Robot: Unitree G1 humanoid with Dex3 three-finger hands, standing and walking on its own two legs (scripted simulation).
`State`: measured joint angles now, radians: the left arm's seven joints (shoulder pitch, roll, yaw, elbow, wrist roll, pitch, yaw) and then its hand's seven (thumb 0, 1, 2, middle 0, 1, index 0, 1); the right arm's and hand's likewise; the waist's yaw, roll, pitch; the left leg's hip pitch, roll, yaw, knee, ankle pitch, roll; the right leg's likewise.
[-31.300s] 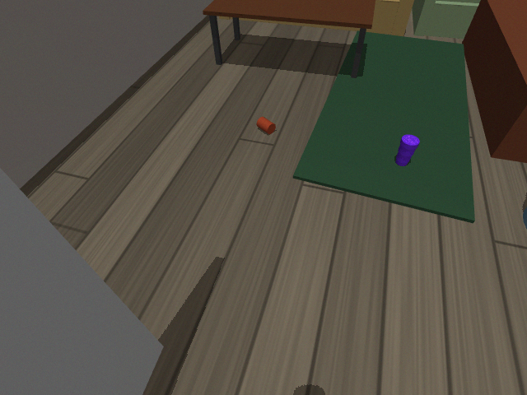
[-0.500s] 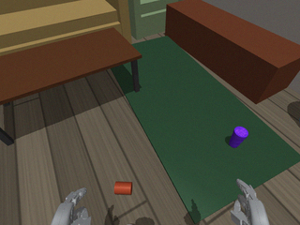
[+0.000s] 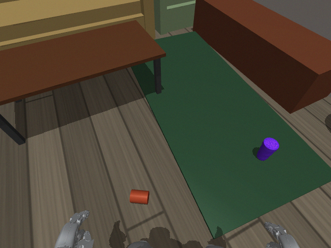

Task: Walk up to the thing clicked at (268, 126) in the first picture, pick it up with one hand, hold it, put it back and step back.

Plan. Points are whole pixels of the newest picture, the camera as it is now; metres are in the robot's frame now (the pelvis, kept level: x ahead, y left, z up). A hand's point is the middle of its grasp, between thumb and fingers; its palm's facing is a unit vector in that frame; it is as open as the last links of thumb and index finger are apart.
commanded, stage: stand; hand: left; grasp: from above
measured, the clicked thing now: (139, 196) +0.45 +0.20 -0.70
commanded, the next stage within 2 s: none
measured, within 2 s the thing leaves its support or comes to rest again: neither
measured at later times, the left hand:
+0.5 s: hand out of the picture +0.04 +0.24 -0.13, palm faces +0.03 -0.95 -0.32, open 7.4 cm
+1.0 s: hand out of the picture +0.05 +0.24 -0.12, palm faces +0.00 -0.94 -0.33, open 7.4 cm
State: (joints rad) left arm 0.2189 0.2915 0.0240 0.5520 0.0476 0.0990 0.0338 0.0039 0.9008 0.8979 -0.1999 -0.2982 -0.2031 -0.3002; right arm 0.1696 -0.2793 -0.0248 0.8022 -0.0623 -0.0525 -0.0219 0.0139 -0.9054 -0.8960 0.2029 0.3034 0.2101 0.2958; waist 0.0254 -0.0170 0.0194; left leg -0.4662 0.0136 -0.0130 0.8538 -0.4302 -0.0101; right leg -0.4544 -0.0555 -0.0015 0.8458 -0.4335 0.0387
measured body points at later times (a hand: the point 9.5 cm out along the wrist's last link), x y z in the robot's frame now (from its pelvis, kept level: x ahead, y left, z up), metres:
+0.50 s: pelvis +0.00 +0.01 +0.04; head +0.00 +0.01 +0.49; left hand +0.04 +0.29 -0.10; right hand +0.06 -0.27 -0.10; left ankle +0.01 +0.13 -0.70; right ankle +0.00 -0.15 -0.70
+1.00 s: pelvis -0.01 +0.00 +0.05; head +0.00 -0.01 +0.49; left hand +0.05 +0.28 -0.09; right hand +0.05 -0.29 -0.10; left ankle +0.01 +0.13 -0.70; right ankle +0.00 -0.15 -0.70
